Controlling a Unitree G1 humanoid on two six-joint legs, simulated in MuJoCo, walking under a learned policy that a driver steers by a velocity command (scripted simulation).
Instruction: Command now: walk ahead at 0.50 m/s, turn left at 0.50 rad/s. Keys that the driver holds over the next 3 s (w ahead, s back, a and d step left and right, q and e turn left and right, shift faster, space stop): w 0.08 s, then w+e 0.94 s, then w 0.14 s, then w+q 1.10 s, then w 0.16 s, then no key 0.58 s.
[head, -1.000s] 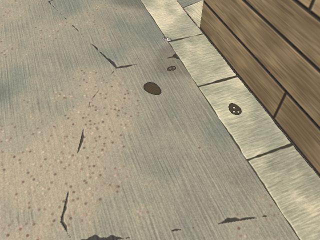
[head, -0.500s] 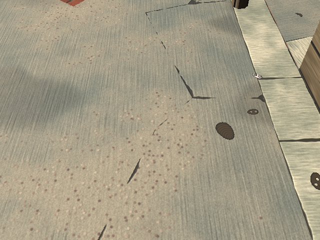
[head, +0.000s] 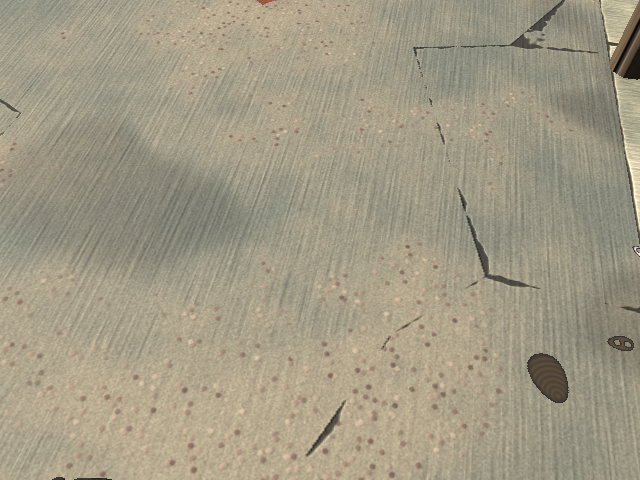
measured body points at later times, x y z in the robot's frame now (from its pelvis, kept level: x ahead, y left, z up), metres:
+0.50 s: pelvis +0.28 -0.08 +0.00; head +0.31 -0.10 +0.45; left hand +0.35 +0.20 -0.11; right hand +0.44 -0.35 -0.09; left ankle +0.37 +0.09 -0.68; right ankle +0.27 -0.15 -0.75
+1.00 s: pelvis +0.55 -0.07 +0.00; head +0.58 -0.08 +0.45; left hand +0.79 +0.14 -0.10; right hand +0.52 -0.36 -0.11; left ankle +0.57 +0.04 -0.75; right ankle +0.56 -0.23 -0.67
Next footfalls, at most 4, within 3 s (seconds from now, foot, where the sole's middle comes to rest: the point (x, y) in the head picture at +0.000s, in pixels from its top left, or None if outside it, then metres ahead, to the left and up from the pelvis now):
0.24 right None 0.31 -0.15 -0.78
0.74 left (297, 404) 0.61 0.02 -0.78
1.24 right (449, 337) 0.77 -0.34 -0.78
1.78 left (380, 220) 1.13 -0.21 -0.78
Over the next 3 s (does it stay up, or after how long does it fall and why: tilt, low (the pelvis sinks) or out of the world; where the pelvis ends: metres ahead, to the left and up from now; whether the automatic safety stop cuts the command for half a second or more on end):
stays up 1.48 -0.28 -0.01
